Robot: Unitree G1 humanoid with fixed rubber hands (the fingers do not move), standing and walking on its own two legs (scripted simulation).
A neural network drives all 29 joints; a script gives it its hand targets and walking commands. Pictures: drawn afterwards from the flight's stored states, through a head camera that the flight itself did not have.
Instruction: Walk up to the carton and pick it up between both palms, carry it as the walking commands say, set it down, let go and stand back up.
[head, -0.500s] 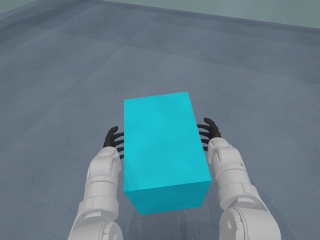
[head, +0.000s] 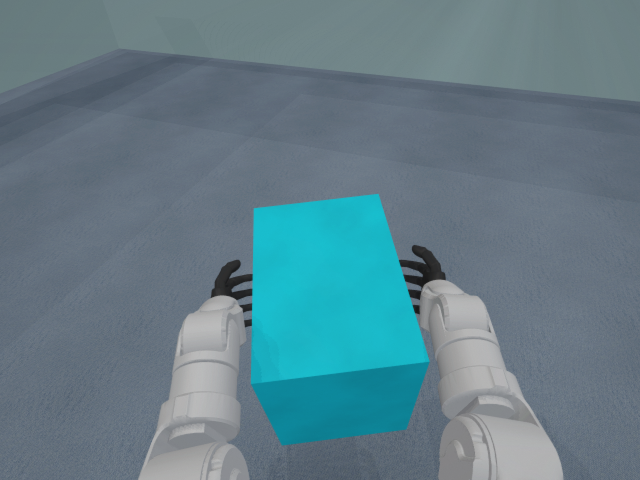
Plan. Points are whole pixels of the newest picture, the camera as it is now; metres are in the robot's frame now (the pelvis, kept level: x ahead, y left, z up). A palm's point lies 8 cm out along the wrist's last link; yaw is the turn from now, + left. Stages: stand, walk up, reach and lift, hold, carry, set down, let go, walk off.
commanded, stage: reach and lift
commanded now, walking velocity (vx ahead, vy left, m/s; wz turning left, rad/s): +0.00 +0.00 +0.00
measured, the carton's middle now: (330, 319) +0.35 +0.02 +0.00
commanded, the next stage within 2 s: hold in 1.22 s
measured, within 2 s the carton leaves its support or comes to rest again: neither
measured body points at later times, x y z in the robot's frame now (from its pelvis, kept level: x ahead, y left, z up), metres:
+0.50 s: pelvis +0.01 +0.00 +0.01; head -0.04 -0.01 +0.45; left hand +0.34 +0.14 +0.06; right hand +0.35 -0.14 +0.06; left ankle +0.05 +0.13 -0.72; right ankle +0.06 -0.11 -0.72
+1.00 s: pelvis +0.00 +0.00 +0.01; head -0.05 -0.01 +0.45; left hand +0.32 +0.14 +0.07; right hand +0.34 -0.14 +0.06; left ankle +0.05 +0.13 -0.72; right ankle +0.06 -0.11 -0.72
